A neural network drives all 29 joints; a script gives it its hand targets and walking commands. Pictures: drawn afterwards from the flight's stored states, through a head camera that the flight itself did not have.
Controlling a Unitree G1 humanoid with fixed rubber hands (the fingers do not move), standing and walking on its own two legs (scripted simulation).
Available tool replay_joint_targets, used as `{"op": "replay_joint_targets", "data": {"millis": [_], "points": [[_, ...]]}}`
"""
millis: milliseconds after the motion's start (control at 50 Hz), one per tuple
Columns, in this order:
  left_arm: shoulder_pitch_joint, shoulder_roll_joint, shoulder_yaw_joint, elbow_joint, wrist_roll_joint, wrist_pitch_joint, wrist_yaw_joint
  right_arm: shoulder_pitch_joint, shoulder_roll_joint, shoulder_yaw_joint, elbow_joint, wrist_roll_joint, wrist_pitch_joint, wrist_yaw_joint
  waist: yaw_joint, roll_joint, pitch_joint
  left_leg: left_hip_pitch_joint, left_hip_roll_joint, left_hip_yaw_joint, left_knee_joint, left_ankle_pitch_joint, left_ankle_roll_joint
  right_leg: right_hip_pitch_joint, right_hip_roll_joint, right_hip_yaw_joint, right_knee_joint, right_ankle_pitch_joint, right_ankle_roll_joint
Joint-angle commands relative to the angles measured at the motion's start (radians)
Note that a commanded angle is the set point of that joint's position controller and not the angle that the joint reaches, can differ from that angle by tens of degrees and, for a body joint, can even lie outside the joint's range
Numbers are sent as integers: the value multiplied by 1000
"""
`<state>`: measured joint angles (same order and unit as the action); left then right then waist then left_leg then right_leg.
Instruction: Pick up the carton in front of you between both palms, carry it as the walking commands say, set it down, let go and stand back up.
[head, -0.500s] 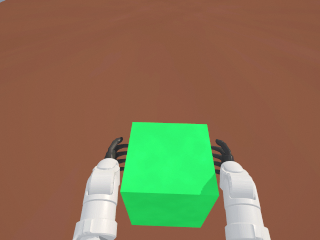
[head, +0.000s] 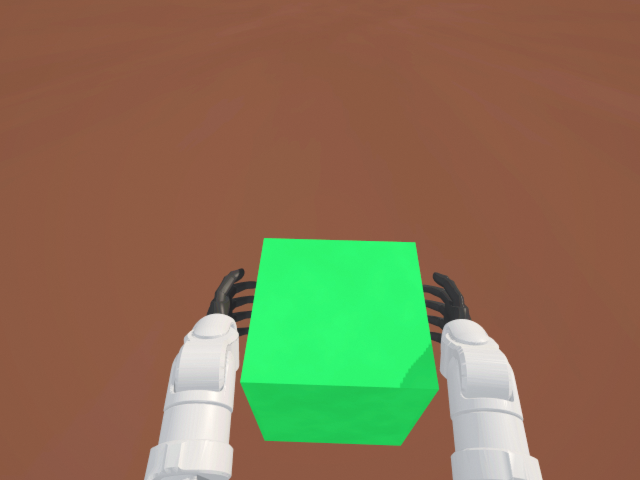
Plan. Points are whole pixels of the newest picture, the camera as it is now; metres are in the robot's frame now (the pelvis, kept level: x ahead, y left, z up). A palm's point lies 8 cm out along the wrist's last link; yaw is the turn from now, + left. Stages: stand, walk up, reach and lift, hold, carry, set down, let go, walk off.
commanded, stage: carry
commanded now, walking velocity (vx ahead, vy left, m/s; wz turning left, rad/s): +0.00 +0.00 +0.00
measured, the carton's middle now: (335, 347) +0.31 +0.00 -0.04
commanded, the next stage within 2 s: hold in 0.16 s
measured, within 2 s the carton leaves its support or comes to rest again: neither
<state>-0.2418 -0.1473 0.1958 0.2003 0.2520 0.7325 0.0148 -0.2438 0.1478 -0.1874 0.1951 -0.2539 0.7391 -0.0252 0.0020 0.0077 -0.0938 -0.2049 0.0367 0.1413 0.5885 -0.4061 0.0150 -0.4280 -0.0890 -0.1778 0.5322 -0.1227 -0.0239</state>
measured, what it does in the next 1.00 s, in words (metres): lowers itself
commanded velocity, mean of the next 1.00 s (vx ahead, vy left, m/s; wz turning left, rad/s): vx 0.00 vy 0.00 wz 0.00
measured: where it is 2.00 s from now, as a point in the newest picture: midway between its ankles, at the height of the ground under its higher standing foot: outside the picture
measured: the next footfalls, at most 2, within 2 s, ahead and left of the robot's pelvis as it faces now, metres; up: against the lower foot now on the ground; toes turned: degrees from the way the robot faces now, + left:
none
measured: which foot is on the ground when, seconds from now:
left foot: down 0.00-1.00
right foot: down 0.00-1.00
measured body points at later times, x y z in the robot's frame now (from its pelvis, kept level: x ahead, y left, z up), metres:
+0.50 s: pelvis -0.01 -0.01 +0.01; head -0.01 -0.03 +0.46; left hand +0.29 +0.17 +0.03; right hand +0.32 -0.13 +0.02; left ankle -0.06 +0.10 -0.73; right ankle +0.09 -0.13 -0.73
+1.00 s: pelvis -0.05 -0.04 -0.08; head +0.18 -0.03 +0.30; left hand +0.36 +0.16 -0.16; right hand +0.37 -0.14 -0.17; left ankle -0.06 +0.10 -0.73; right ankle +0.09 -0.13 -0.73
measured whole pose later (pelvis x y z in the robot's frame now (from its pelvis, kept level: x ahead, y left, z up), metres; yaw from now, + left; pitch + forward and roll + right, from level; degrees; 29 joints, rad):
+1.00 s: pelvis -0.05 -0.04 -0.08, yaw +12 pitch +31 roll +2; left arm -0.71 -0.05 0.35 0.64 0.20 0.14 -0.01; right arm -0.58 0.17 -0.41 0.41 -0.24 0.19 -0.09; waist -0.05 0.06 -0.02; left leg -1.17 -0.09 -0.09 1.08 -0.45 -0.03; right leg -1.31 0.01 0.07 0.98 -0.21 0.02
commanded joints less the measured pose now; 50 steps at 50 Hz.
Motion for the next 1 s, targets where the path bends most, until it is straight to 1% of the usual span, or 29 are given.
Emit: {"op": "replay_joint_targets", "data": {"millis": [0, 140, 160, 180, 200, 220, 240, 260, 280, 300, 320, 380, 420, 440, 480, 500, 520, 540, 580, 620, 660, 680, 720, 780, 840, 880, 920, 940, 980], "points": [[-475, -892, -552, -57, -256, -37, -230, -459, 907, 550, -49, 253, -38, 228, -1, -3, -242, -62, 106, -96, -126, 218, 23, 235, -77, 106, -34, 151, -13], [-471, -891, -547, -51, -252, -35, -230, -457, 905, 545, -44, 251, -37, 230, -1, -2, -240, -61, 107, -94, -125, 231, 23, 232, -76, 102, -32, 156, -12], [-409, -946, -522, 0, -234, -53, -235, -367, 928, 541, -87, 264, -40, 233, -5, 171, -78, -237, -49, -286, -272, 437, 23, 650, 191, 214, -22, 268, -17], [-415, -900, -503, -11, -217, -85, -222, -392, 886, 536, -127, 257, -56, 226, 2, 86, -102, -220, -42, -301, -262, 463, 29, 673, 171, 251, -45, 260, -15], [-395, -905, -476, -8, -193, -96, -215, -425, 889, 553, -138, 253, -57, 230, 25, 75, -97, -142, -67, -282, -266, 429, 22, 632, 163, 252, -74, 265, -5], [-382, -892, -461, 4, -178, -100, -208, -439, 882, 559, -133, 252, -60, 238, 32, 80, -90, -84, -81, -276, -270, 412, 26, 589, 167, 248, -80, 276, 9], [-413, -905, -474, -4, -193, -109, -204, -445, 891, 572, -117, 255, -67, 238, 30, 58, -106, -97, -77, -277, -270, 436, 21, 627, 177, 243, -75, 274, 10], [-408, -900, -481, -12, -198, -113, -203, -426, 889, 569, -117, 258, -73, 236, 22, 46, -116, -55, -78, -273, -267, 487, 17, 608, 185, 242, -80, 287, 12], [-420, -905, -496, -10, -210, -118, -205, -422, 893, 574, -121, 255, -79, 229, 8, 40, -128, -42, -78, -274, -264, 506, 12, 620, 188, 243, -87, 286, 12], [-414, -890, -491, 0, -203, -119, -207, -432, 887, 570, -129, 251, -81, 231, 3, 42, -122, 8, -85, -268, -271, 476, 13, 586, 192, 238, -96, 271, 21], [-474, -905, -516, -10, -222, -126, -216, -436, 893, 560, -108, 235, -84, 224, -19, 13, -126, -39, -84, -268, -269, 446, 8, 627, 194, 234, -100, 253, 17], [-578, -879, -491, 63, -212, -148, -244, -461, 888, 469, -21, 178, -98, 205, -63, 3, -63, -125, -85, -260, -285, 256, 17, 641, 190, 228, -98, 162, 13], [-648, -862, -436, 156, -175, -177, -263, -513, 890, 393, 62, 142, -117, 206, -78, 13, -19, -184, -87, -251, -288, 128, 27, 618, 188, 221, -92, 80, 17], [-696, -865, -406, 199, -159, -198, -270, -552, 900, 364, 108, 126, -130, 207, -79, 9, -14, -235, -88, -249, -282, 76, 33, 633, 187, 217, -83, 49, 18], [-759, -857, -319, 303, -107, -241, -276, -632, 902, 298, 187, 97, -156, 211, -75, 27, -7, -288, -92, -244, -257, -9, 45, 609, 182, 219, -60, -28, 26], [-789, -846, -272, 344, -79, -264, -276, -665, 900, 266, 224, 77, -172, 210, -71, 10, 2, -331, -99, -242, -232, -17, 50, 589, 180, 221, -52, -48, 27], [-795, -829, -215, 389, -44, -284, -272, -693, 883, 233, 251, 57, -187, 208, -57, 14, 1, -348, -107, -239, -213, -17, 53, 570, 175, 231, -45, -68, 27], [-802, -804, -160, 422, -11, -303, -267, -711, 864, 194, 280, 33, -204, 205, -48, -4, 5, -379, -115, -235, -186, -3, 53, 540, 172, 237, -37, -72, 28], [-781, -733, -56, 481, 57, -336, -251, -717, 806, 118, 322, -13, -244, 192, -30, -13, 0, -421, -130, -226, -142, 20, 52, 477, 172, 243, -11, -59, 34], [-761, -661, 10, 516, 102, -376, -239, -705, 748, 60, 346, -45, -295, 174, -24, -18, -24, -483, -142, -219, -89, 45, 48, 404, 176, 245, 35, -19, 39], [-750, -617, 29, 532, 114, -427, -233, -692, 714, 37, 358, -61, -357, 154, -26, -21, -83, -549, -153, -210, -29, 79, 39, 339, 180, 246, 90, 44, 42], [-747, -611, 22, 536, 110, -457, -233, -688, 709, 36, 364, -64, -392, 146, -29, -22, -119, -588, -159, -206, 1, 96, 34, 313, 182, 247, 118, 80, 43], [-761, -630, -31, 538, 81, -523, -237, -695, 733, 76, 368, -54, -465, 133, -39, -22, -217, -676, -173, -200, 57, 126, 22, 302, 182, 256, 177, 166, 46], [-839, -698, -159, 521, 13, -610, -244, -769, 805, 198, 355, -1, -557, 122, -47, -3, -435, -814, -189, -192, 138, 158, 3, 322, 176, 268, 282, 299, 49], [-914, -739, -280, 473, -58, -655, -242, -845, 855, 322, 294, 51, -605, 116, -50, -1, -720, -931, -204, -177, 231, 195, -13, 358, 170, 272, 395, 426, 50], [-953, -759, -355, 433, -104, -660, -235, -890, 870, 389, 245, 80, -612, 115, -56, -4, -899, -978, -211, -170, 294, 222, -22, 348, 174, 263, 468, 473, 52], [-968, -786, -399, 407, -129, -648, -227, -907, 873, 429, 211, 99, -605, 119, -65, -4, -999, -1024, -217, -169, 344, 231, -29, 283, 181, 247, 526, 469, 55], [-969, -797, -407, 406, -134, -637, -226, -910, 873, 436, 208, 103, -596, 123, -70, -2, -1016, -1044, -219, -168, 364, 222, -32, 232, 185, 236, 545, 439, 57], [-974, -817, -403, 421, -134, -607, -230, -917, 873, 427, 226, 100, -568, 137, -78, 5, -993, -1083, -220, -164, 394, 171, -36, 98, 195, 212, 565, 320, 62]]}}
